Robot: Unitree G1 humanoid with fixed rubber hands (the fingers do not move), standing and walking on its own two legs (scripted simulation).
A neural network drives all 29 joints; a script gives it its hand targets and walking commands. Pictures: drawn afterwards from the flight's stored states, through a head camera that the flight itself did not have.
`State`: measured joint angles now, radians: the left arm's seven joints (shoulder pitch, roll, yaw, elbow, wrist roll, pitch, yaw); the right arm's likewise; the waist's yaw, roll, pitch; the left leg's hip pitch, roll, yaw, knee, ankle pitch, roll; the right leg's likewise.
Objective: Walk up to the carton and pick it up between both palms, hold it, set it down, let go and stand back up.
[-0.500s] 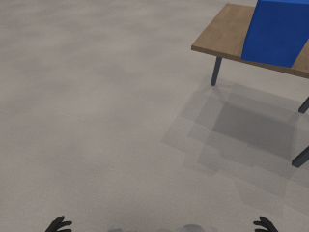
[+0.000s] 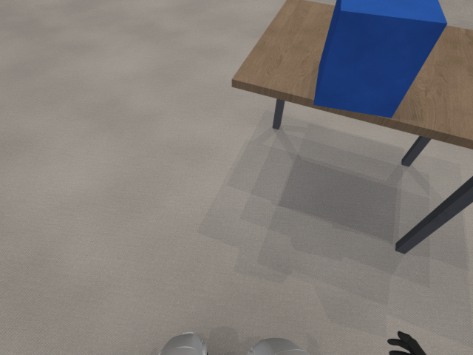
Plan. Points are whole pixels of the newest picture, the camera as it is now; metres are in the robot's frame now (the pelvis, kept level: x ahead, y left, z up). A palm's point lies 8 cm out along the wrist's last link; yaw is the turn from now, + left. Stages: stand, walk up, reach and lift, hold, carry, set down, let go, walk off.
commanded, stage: walk up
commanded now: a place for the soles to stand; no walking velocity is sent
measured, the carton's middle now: (368, 49) +0.79 -0.32 +0.07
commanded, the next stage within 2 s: none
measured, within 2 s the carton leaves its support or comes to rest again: neither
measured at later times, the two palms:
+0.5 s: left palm (150, 301) +0.21 +0.18 -0.11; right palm (465, 320) +0.19 -0.41 -0.11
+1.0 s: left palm (179, 250) +0.32 +0.14 -0.12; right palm out of the picture +0.25 -0.45 -0.10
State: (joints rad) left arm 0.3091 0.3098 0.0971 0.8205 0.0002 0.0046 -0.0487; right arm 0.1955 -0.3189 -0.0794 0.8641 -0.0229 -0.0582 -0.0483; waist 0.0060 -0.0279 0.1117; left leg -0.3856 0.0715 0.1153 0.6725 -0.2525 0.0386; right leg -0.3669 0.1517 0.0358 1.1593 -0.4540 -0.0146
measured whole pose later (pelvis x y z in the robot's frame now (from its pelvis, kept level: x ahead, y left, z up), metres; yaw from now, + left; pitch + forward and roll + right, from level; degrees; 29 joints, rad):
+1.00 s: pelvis +0.22 -0.14 -0.01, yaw -10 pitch -3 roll +2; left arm 0.31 0.32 0.13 0.81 0.00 0.04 -0.07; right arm 0.24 -0.32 -0.08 0.87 -0.03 -0.09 -0.04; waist 0.01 -0.05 0.05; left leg -0.29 0.12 0.12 0.76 -0.41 -0.01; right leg -0.55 -0.01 0.03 1.02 -0.39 -0.04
